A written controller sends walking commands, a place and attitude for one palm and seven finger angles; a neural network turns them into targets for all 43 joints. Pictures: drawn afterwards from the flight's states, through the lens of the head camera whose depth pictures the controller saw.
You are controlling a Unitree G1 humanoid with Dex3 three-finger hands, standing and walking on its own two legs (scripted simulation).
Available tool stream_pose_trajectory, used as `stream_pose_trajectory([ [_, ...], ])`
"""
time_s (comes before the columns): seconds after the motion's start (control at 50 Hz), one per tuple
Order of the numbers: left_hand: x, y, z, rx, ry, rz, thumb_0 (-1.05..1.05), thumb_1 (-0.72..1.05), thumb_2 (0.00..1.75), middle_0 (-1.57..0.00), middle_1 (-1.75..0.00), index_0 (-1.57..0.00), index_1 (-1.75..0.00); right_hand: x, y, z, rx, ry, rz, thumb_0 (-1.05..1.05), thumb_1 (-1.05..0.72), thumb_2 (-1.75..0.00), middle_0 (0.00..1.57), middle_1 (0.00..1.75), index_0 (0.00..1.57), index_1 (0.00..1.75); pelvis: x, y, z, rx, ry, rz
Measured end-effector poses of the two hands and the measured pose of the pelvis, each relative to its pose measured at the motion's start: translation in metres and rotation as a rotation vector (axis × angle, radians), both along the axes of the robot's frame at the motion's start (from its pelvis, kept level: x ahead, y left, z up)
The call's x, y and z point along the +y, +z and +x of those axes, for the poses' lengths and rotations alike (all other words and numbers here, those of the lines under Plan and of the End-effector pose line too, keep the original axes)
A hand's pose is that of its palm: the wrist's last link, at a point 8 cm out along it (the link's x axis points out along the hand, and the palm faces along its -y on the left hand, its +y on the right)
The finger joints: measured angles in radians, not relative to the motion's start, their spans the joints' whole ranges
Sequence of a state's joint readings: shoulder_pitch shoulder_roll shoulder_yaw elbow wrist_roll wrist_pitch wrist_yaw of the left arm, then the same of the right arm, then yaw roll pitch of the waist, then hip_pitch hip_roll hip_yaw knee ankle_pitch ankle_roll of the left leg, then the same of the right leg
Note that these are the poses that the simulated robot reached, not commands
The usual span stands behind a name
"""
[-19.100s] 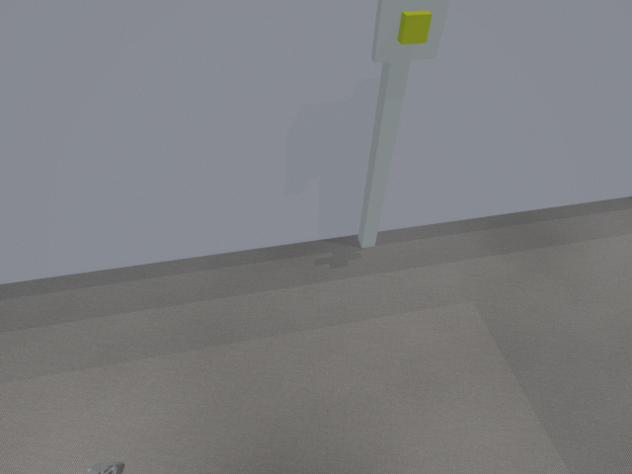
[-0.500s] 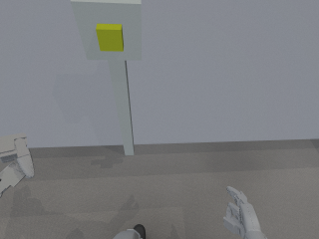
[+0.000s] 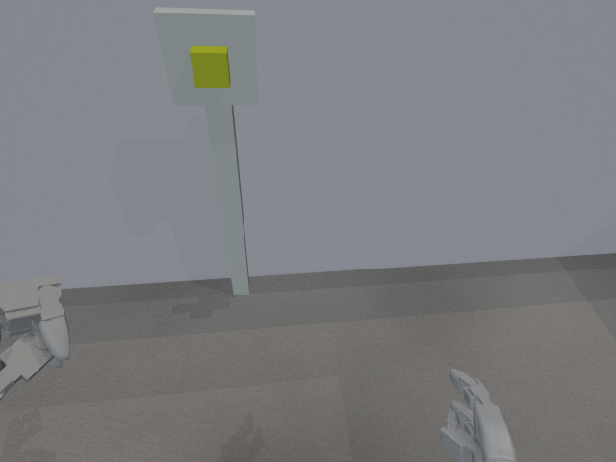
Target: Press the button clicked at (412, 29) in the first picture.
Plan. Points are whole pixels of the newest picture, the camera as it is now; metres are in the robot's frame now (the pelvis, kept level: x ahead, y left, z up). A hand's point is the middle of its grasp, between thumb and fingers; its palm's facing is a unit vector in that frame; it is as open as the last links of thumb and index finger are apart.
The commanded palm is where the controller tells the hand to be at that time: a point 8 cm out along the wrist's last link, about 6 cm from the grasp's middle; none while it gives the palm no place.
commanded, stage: stop stepping back and stand still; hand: left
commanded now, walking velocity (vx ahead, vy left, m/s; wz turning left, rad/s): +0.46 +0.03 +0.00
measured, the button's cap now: (211, 66) +0.78 +0.23 +0.14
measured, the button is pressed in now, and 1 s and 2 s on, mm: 0 0 0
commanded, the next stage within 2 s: let the arm hang, fingers relaxed in 1.54 s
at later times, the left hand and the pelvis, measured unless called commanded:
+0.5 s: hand out of the picture +0.05 +0.24 +0.18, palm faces +0.43 -0.77 -0.46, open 3.1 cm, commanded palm +0.00 +0.28 +0.18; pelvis -0.11 -0.01 +0.00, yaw +3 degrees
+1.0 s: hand out of the picture +0.03 +0.24 +0.17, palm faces +0.45 -0.75 -0.48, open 3.1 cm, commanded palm -0.02 +0.28 +0.18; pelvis -0.14 -0.01 -0.01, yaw +3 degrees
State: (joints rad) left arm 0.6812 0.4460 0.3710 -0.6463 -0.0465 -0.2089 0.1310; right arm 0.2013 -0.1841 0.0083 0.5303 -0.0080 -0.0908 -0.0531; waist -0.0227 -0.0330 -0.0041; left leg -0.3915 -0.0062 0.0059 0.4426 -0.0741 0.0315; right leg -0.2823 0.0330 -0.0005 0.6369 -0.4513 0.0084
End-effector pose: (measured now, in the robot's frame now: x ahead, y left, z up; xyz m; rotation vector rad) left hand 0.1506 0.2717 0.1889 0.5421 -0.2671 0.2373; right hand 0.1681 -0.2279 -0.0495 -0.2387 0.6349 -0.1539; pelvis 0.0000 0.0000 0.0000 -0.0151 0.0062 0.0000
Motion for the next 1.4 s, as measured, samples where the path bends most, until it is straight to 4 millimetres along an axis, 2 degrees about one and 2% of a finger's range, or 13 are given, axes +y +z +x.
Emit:
stream_pose_trajectory([
  [0.14, 0.009, 0.008, -0.067, -0.058, 0.119, -0.037, 0.02, 0.89, 0.9, -1.3, -1.5, -1.31, -1.49, -0.003, -0.015, -0.069, 0.109, 0.009, -0.002, 0.01, -0.9, -0.9, 0.21, 0.3, 0.2, 0.3, -0.003, 0.006, -0.045, -0.014, -0.002, 0.025],
  [0.22, 0.019, 0.0, -0.082, -0.113, 0.162, -0.114, 0.02, 0.89, 0.9, -1.31, -1.5, -1.31, -1.49, -0.01, -0.015, -0.102, 0.122, -0.019, -0.05, 0.01, -0.9, -0.9, 0.21, 0.3, 0.2, 0.3, 0.004, 0.006, -0.062, -0.011, -0.001, 0.025],
  [0.3, 0.023, -0.007, -0.09, -0.152, 0.128, -0.115, 0.02, 0.89, 0.9, -1.3, -1.5, -1.31, -1.49, -0.012, -0.018, -0.125, 0.071, -0.055, -0.076, 0.01, -0.9, -0.9, 0.21, 0.3, 0.2, 0.3, 0.012, -0.007, -0.087, -0.04, 0.023, 0.013],
  [0.46, 0.01, 0.01, -0.128, -0.11, 0.092, -0.002, 0.02, 0.89, 0.9, -1.3, -1.5, -1.31, -1.49, 0.003, -0.02, -0.164, 0.072, -0.044, 0.038, 0.01, -0.9, -0.9, 0.21, 0.3, 0.2, 0.3, -0.001, 0.004, -0.108, -0.056, 0.03, 0.001],
  [0.58, 0.002, 0.004, -0.158, -0.103, 0.159, 0.027, 0.02, 0.89, 0.9, -1.3, -1.5, -1.31, -1.49, -0.008, -0.049, -0.162, 0.145, 0.042, 0.026, 0.01, -0.9, -0.9, 0.21, 0.3, 0.2, 0.3, -0.012, -0.01, -0.13, -0.056, 0.054, 0.025],
  [0.64, 0.004, 0.001, -0.166, -0.094, 0.19, -0.025, 0.02, 0.89, 0.9, -1.31, -1.5, -1.31, -1.49, -0.013, -0.043, -0.161, 0.152, 0.033, 0.01, 0.01, -0.9, -0.9, 0.21, 0.3, 0.2, 0.3, -0.01, -0.003, -0.134, -0.05, 0.057, 0.034],
  [0.72, 0.007, 0.002, -0.169, -0.09, 0.192, -0.058, 0.02, 0.89, 0.9, -1.31, -1.5, -1.31, -1.49, -0.017, -0.023, -0.157, 0.091, 0.01, -0.027, 0.01, -0.9, -0.9, 0.21, 0.3, 0.2, 0.3, -0.005, 0.004, -0.135, -0.033, 0.052, 0.05],
  [0.8, 0.013, 0.004, -0.164, -0.143, 0.153, -0.039, 0.02, 0.89, 0.9, -1.31, -1.5, -1.31, -1.49, -0.015, -0.013, -0.149, 0.006, 0.004, -0.072, 0.01, -0.9, -0.9, 0.21, 0.3, 0.2, 0.3, 0.005, -0.005, -0.141, -0.035, 0.057, 0.02],
  [0.9, 0.019, 0.007, -0.157, -0.129, 0.154, 0.002, 0.02, 0.89, 0.9, -1.31, -1.5, -1.31, -1.49, 0.0, -0.013, -0.151, -0.002, 0.001, 0.007, 0.01, -0.9, -0.9, 0.2, 0.3, 0.2, 0.3, 0.0, -0.002, -0.143, -0.045, 0.064, 0.028],
  [1.0, 0.005, 0.003, -0.158, -0.061, 0.162, 0.036, 0.02, 0.89, 0.9, -1.3, -1.5, -1.31, -1.49, 0.009, -0.03, -0.155, 0.054, 0.042, 0.065, 0.01, -0.9, -0.9, 0.21, 0.3, 0.2, 0.3, -0.011, -0.005, -0.135, -0.024, 0.058, 0.028],
  [1.1, -0.003, -0.004, -0.151, -0.025, 0.173, -0.009, 0.02, 0.89, 0.9, -1.3, -1.5, -1.31, -1.49, 0.002, -0.05, -0.155, 0.169, 0.061, 0.06, 0.01, -0.9, -0.9, 0.21, 0.3, 0.2, 0.3, -0.013, -0.005, -0.133, -0.025, 0.062, 0.013],
  [1.26, 0.009, 0.0, -0.134, -0.042, 0.143, -0.003, 0.02, 0.89, 0.9, -1.3, -1.5, -1.31, -1.49, -0.01, -0.033, -0.137, 0.137, 0.01, -0.014, 0.01, -0.9, -0.9, 0.21, 0.3, 0.2, 0.3, -0.001, -0.002, -0.116, -0.026, 0.057, 0.005],
  [1.4, 0.018, -0.002, -0.12, -0.003, 0.128, 0.005, 0.02, 0.89, 0.9, -1.3, -1.5, -1.31, -1.49, 0.002, -0.015, -0.109, 0.059, 0.02, 0.001, 0.01, -0.9, -0.9, 0.2, 0.3, 0.2, 0.3, 0.004, 0.003, -0.109, -0.014, 0.045, 0.01],
])
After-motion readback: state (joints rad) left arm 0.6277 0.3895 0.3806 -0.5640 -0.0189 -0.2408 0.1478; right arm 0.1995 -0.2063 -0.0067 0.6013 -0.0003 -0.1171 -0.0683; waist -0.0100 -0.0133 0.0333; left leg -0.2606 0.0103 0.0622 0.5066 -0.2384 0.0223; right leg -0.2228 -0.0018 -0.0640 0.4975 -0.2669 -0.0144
